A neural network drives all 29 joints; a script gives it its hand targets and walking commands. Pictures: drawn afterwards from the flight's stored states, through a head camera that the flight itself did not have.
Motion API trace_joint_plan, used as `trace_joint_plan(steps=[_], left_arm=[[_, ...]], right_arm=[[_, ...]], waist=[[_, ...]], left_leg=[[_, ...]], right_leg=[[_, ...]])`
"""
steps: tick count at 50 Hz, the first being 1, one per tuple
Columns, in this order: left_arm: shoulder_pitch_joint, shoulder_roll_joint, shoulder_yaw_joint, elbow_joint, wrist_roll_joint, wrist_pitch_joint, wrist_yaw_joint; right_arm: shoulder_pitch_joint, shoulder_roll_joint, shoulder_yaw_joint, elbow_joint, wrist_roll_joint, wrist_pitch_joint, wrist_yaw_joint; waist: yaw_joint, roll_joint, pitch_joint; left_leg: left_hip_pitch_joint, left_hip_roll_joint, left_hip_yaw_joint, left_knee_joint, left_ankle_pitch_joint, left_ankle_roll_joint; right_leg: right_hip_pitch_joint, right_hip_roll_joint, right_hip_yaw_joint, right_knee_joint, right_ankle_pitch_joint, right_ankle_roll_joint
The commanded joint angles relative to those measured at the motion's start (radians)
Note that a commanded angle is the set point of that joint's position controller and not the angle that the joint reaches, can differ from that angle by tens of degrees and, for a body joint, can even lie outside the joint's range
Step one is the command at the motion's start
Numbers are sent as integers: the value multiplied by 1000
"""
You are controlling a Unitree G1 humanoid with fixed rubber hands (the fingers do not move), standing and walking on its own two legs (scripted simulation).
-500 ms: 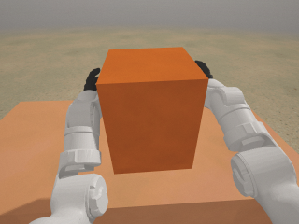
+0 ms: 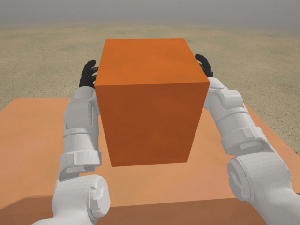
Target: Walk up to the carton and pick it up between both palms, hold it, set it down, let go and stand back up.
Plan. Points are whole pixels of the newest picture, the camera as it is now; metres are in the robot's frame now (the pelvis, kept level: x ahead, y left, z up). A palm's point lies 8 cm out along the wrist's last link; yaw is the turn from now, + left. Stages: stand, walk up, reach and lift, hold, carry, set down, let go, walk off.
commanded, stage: set down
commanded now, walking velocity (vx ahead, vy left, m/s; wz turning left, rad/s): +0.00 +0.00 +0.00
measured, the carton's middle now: (147, 102) +0.37 +0.01 +0.23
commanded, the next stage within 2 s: none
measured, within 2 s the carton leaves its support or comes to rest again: neither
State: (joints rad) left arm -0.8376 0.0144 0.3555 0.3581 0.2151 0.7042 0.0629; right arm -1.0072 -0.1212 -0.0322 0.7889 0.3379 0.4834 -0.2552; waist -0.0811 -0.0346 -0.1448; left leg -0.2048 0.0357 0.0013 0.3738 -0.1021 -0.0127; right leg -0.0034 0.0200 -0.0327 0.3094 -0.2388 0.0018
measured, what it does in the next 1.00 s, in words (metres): stands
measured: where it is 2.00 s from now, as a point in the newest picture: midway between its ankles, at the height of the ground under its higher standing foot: outside the picture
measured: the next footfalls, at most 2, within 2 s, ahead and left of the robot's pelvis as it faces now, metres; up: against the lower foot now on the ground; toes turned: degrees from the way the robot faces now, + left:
none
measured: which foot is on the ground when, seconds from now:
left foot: down 0.00-1.00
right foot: down 0.00-1.00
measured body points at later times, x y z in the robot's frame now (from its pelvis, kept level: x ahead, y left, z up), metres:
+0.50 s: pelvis +0.00 -0.02 +0.00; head -0.04 +0.03 +0.45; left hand +0.40 +0.16 +0.20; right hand +0.41 -0.13 +0.20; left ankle +0.07 +0.12 -0.74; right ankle -0.04 -0.11 -0.74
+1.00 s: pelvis +0.01 -0.01 +0.00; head -0.03 +0.01 +0.45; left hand +0.40 +0.17 +0.17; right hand +0.42 -0.13 +0.18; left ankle +0.07 +0.12 -0.74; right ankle -0.04 -0.11 -0.74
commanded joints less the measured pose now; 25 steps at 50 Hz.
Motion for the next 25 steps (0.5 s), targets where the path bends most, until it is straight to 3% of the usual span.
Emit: trace_joint_plan(steps=[1,4,7,10,15,17,22,25], left_arm=[[-742,-471,-267,37,-2,-113,-203],[-649,-431,-192,106,73,-119,-246],[-631,-466,-224,70,79,-146,-256],[-630,-508,-290,25,54,-178,-245],[-705,-595,-451,-58,-35,-238,-203],[-706,-602,-482,-73,-49,-254,-185],[-633,-561,-426,-1,-20,-241,-182],[-617,-571,-446,-23,-40,-245,-182]], right_arm=[[-727,579,85,-138,-75,-166,154],[-668,535,23,-53,-166,-222,174],[-687,525,11,-83,-201,-301,194],[-719,531,36,-144,-209,-380,203],[-824,576,107,-295,-211,-469,202],[-805,584,125,-291,-209,-476,200],[-738,579,123,-214,-227,-446,198],[-713,584,136,-224,-216,-442,194]], waist=[[24,43,-216],[30,18,-125],[29,51,-172],[21,63,-240],[20,80,-398],[22,101,-410],[54,61,-328],[45,78,-389]], left_leg=[[467,-37,14,-56,89,22],[426,-43,50,-97,57,41],[445,-39,63,-85,147,24],[511,-34,62,-50,283,5],[570,-31,48,-12,330,-7],[584,-29,40,-2,341,-13],[494,-38,49,-36,199,18],[485,-38,42,-16,256,4]], right_leg=[[-213,28,-33,-113,89,70],[-156,12,-31,-126,70,68],[-115,17,-46,-115,120,60],[-104,27,-66,-108,198,58],[-126,25,-74,-98,230,53],[-139,19,-68,-93,249,53],[-133,1,-52,-94,186,69],[-94,1,-49,-67,302,79]])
